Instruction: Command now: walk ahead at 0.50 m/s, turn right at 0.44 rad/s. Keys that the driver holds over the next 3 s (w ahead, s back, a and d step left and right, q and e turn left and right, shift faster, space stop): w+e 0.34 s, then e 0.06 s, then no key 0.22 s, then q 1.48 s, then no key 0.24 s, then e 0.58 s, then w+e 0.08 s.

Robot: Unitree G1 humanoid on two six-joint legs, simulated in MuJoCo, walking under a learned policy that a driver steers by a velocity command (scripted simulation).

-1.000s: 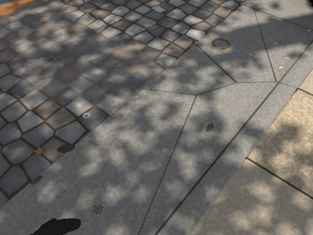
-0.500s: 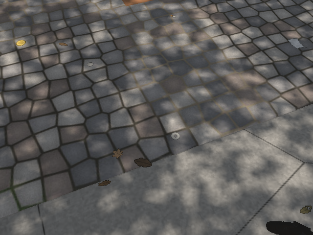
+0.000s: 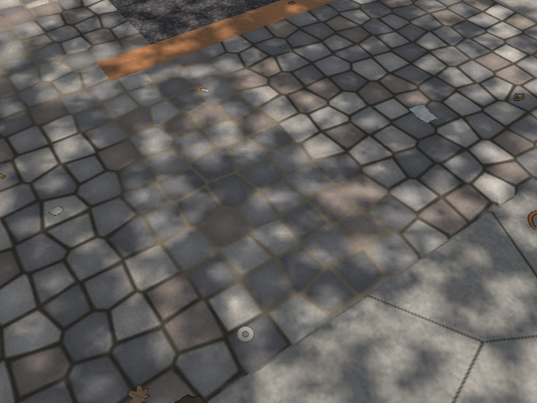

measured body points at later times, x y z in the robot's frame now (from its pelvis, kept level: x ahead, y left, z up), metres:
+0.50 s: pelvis +0.28 -0.04 +0.00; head +0.32 -0.06 +0.45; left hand +0.43 +0.22 -0.10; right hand +0.43 -0.33 -0.08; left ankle +0.49 +0.06 -0.70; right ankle +0.20 -0.11 -0.73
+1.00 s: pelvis +0.38 -0.06 +0.00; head +0.41 -0.08 +0.45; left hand +0.57 +0.18 -0.10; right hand +0.46 -0.36 -0.11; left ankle +0.46 +0.04 -0.70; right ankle +0.36 -0.18 -0.73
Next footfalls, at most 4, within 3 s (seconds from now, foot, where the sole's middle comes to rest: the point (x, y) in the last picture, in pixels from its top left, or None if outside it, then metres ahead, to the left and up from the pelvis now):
0.12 right None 0.24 -0.11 -0.77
0.56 left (257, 390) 0.53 0.02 -0.77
0.90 right None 0.40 -0.19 -0.77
1.28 left None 0.45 0.08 -0.77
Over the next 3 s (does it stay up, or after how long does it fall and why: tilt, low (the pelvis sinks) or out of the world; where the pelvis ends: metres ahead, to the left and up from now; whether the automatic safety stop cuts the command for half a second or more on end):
stays up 0.34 0.03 0.00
